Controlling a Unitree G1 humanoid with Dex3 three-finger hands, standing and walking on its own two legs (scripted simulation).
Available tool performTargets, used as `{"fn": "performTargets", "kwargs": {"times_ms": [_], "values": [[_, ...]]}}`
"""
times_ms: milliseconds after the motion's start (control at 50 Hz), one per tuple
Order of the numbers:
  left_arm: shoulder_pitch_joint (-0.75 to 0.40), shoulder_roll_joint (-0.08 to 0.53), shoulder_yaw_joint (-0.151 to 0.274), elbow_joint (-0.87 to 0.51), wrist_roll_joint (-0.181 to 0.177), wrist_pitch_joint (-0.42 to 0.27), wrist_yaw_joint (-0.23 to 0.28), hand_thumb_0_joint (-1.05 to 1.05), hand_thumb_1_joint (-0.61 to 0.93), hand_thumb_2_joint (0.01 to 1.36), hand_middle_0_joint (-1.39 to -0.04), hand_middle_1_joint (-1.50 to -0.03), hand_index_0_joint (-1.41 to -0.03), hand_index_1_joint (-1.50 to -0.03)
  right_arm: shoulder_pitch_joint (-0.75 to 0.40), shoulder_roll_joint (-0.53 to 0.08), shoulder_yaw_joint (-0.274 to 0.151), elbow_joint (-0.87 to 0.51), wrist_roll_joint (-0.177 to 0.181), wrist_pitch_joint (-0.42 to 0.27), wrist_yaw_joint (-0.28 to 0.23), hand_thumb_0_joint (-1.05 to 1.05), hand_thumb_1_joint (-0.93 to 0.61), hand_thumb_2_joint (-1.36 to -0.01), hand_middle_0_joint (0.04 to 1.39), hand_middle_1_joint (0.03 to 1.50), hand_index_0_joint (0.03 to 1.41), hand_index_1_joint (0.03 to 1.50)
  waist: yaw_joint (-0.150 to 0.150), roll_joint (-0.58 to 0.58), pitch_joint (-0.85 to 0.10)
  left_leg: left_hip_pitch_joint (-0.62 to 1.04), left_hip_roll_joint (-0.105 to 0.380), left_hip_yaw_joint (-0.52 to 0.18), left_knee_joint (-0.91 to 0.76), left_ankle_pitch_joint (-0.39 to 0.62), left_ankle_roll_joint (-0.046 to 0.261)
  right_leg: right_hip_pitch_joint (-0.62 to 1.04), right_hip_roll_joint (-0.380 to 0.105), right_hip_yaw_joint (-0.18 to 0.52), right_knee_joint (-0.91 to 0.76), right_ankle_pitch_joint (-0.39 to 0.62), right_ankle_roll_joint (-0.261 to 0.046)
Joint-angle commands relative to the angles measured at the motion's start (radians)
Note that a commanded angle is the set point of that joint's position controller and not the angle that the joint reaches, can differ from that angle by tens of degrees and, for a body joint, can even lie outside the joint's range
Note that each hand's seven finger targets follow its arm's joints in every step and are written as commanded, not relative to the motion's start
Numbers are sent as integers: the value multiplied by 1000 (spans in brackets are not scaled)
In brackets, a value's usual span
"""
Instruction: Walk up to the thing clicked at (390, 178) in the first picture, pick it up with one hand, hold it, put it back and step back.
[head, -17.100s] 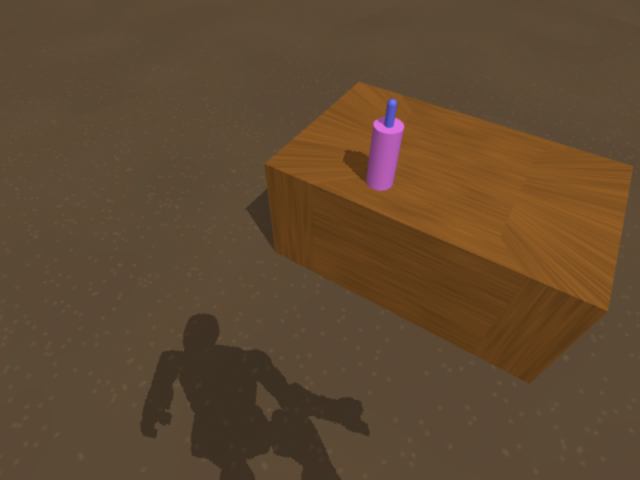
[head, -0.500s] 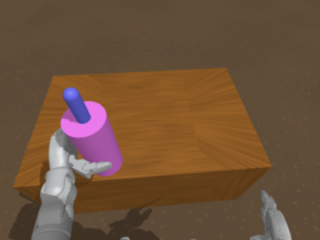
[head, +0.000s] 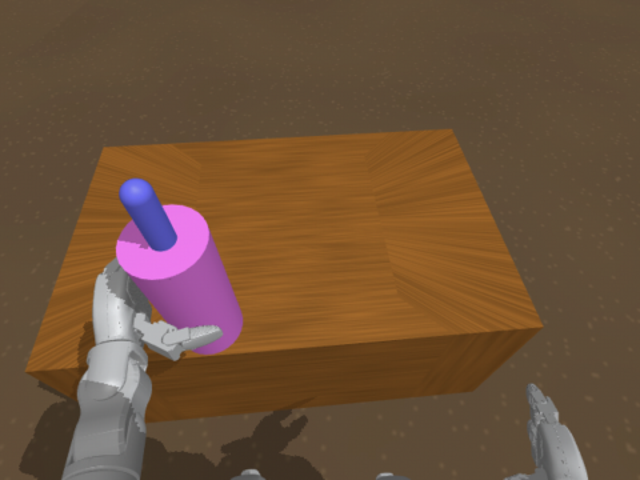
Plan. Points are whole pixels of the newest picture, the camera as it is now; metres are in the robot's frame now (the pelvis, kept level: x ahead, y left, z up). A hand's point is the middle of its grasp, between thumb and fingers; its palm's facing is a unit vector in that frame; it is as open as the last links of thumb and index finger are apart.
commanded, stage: hold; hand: left
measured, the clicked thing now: (182, 273) +0.32 +0.14 +0.11
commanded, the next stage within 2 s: crouch in 0.18 s
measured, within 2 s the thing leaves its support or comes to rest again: neither
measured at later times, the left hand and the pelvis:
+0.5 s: hand (174, 278) +0.35 +0.17 +0.06, palm faces +0.14 -0.99 +0.02, open 11.4 cm; pelvis +0.00 +0.00 +0.00, yaw +0 degrees
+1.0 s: hand (193, 267) +0.42 +0.18 -0.03, palm faces +0.15 -0.99 +0.01, open 11.4 cm; pelvis -0.02 +0.01 -0.04, yaw -1 degrees
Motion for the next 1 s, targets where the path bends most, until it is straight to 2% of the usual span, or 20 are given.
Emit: {"fn": "performTargets", "kwargs": {"times_ms": [0, 100, 140, 180, 260, 280, 320, 400, 460, 540, 560, 660, 680, 720, 740, 760, 800, 840, 860, 980], "values": [[-304, 156, 52, -273, -8, -105, 18, 0, -202, 1188, -1242, -1410, -1276, -1410, -72, -135, -65, -217, -2, -54, -23, 0, 531, -53, 50, 50, 50, 50, -5, -48, -317, 225, -33, 32, -92, 281, 45, 101, 19, -36, -137, 375, -8], [-298, 104, 5, -195, -11, -72, -1, 0, -183, 1207, -1263, -1412, -1291, -1419, -15, -98, -37, -116, 1, -46, -19, 0, 538, -52, 49, 50, 50, 50, -13, -22, -205, 200, -30, 30, -121, 237, 42, 57, 23, -46, -151, 331, -12], [-252, 121, 31, -105, -10, -47, -9, 0, -157, 1217, -1273, -1421, -1301, -1427, -44, -142, -77, -113, 6, -45, -20, 0, 541, -50, 49, 50, 50, 50, -8, -13, -163, 167, -29, 30, -133, 197, 38, 23, 25, -50, -159, 282, -21], [-261, 97, 4, -143, -5, -36, -18, 0, -141, 1220, -1286, -1428, -1316, -1431, -15, -134, -72, -108, 4, -46, -12, 0, 548, -48, 49, 50, 50, 50, -9, 0, -187, 186, -27, 28, -141, 204, 36, 33, 29, -57, -153, 284, -25], [-326, 135, 43, -250, -19, -52, -7, 0, -116, 1280, -1224, -1444, -1265, -1441, -11, -160, -98, -140, 4, -48, -11, 0, 559, -53, 50, 51, 51, 51, 1, 8, -249, 214, -28, 25, -144, 201, 34, 61, 32, -62, -149, 273, -27], [-347, 155, 65, -283, -19, -64, 3, 0, -188, 1200, -1240, -1376, -1278, -1368, -32, -173, -110, -149, 2, -52, -13, 0, 560, -45, 50, 51, 51, 51, 10, 2, -291, 235, -27, 22, -140, 228, 33, 80, 34, -62, -138, 294, -28], [-358, 151, 55, -296, -12, -83, 14, 0, -153, 1134, -1213, -1348, -1251, -1338, -51, -125, -67, -173, 0, -57, -12, 0, 552, -47, 50, 51, 51, 51, 15, -2, -311, 238, -28, 25, -116, 286, 37, 98, 29, -54, -130, 347, -23], [-372, 128, 38, -168, 1, -107, 22, 0, -193, 1127, -1190, -1323, -1216, -1325, -86, -89, -23, -218, -2, -62, -16, 0, 540, -52, 50, 51, 50, 51, -5, -75, -274, 188, -26, 25, -91, 277, 45, 81, 21, -44, -125, 363, -13], [-328, 124, 53, -29, 7, -110, 10, 0, -191, 1162, -1211, -1345, -1234, -1352, -26, -127, -55, -201, -8, -52, -13, 0, 547, -51, 50, 51, 50, 51, -20, -64, -238, 155, -27, 27, -89, 248, 46, 39, 19, -41, -123, 339, -16], [-430, 147, 73, 95, 20, -148, -6, 0, -156, 1146, -1232, -1353, -1269, -1345, 29, -125, -69, -128, -17, -58, 5, 0, 560, -44, 50, 51, 50, 51, -52, -6, -201, 109, -22, 21, -69, 191, 42, -70, 24, -42, -93, 278, -25], [-486, 186, 96, 92, 23, -168, -8, 0, -143, 1157, -1233, -1359, -1272, -1350, 20, -132, -70, -148, -18, -64, 10, 0, 564, -42, 50, 51, 50, 51, -54, 8, -204, 94, -25, 23, -61, 162, 42, -87, 22, -38, -86, 259, -27], [-697, 224, 104, 135, 16, -281, -23, 0, -85, 1169, -1253, -1384, -1298, -1367, -39, -119, -32, -344, -26, -96, 27, 0, 556, -44, 50, 51, 50, 51, -87, -13, -403, 121, -20, 5, 11, 207, 46, -83, 24, -39, -28, 298, -25], [-740, 258, 115, 138, 17, -299, -21, 0, -95, 1186, -1259, -1396, -1300, -1383, -24, -144, -57, -329, -29, -96, 26, 0, 549, -47, 50, 51, 50, 51, -87, 13, -433, 132, -21, 4, 23, 225, 45, -81, 22, -37, -17, 314, -27], [-727, 279, 137, 250, 17, -317, -26, 0, -106, 1186, -1244, -1389, -1281, -1380, -13, -125, -24, -358, -31, -96, 34, 0, 542, -49, 50, 51, 50, 51, -77, -1, -431, 91, -24, 5, 52, 235, 48, -90, 21, -36, -4, 321, -22], [-709, 292, 151, 302, 23, -323, -25, 0, -143, 1173, -1238, -1381, -1275, -1372, 16, -157, -61, -346, -38, -92, 33, 0, 540, -50, 50, 51, 50, 50, -92, 4, -449, 97, -19, -3, 61, 259, 46, -108, 24, -40, 8, 332, -25], [-722, 277, 137, 334, 28, -333, -26, 0, -134, 1176, -1230, -1371, -1265, -1365, 45, -137, -33, -342, -44, -91, 41, 0, 543, -49, 50, 50, 50, 50, -92, 36, -438, 93, -19, -7, 66, 271, 41, -127, 26, -43, 21, 332, -29], [-739, 317, 175, 385, 35, -349, -20, 0, -160, 1164, -1210, -1355, -1243, -1351, 30, -181, -73, -377, -48, -86, 47, 0, 544, -50, 49, 50, 50, 50, -92, 72, -470, 93, -15, -17, 83, 281, 33, -168, 28, -52, 45, 314, -36], [-761, 301, 170, 411, 47, -363, -17, 0, -168, 1154, -1205, -1346, -1242, -1338, 62, -147, -40, -361, -54, -81, 59, 0, 550, -47, 49, 50, 50, 50, -92, 82, -459, 60, -14, -16, 100, 283, 33, -200, 32, -55, 57, 311, -38], [-745, 310, 182, 463, 47, -366, -18, 0, -152, 1152, -1203, -1344, -1241, -1335, 42, -165, -57, -395, -51, -82, 60, 0, 549, -47, 49, 50, 50, 50, -100, 71, -458, 35, -16, -14, 109, 267, 36, -195, 32, -54, 60, 307, -36], [-804, 346, 207, 496, 70, -404, -8, 0, -85, 1200, -1240, -1397, -1291, -1377, 39, -172, -60, -420, -60, -77, 75, 0, 551, -45, 49, 50, 50, 50, -115, 100, -479, -20, -11, -27, 143, 250, 34, -251, 44, -64, 105, 276, -44]]}}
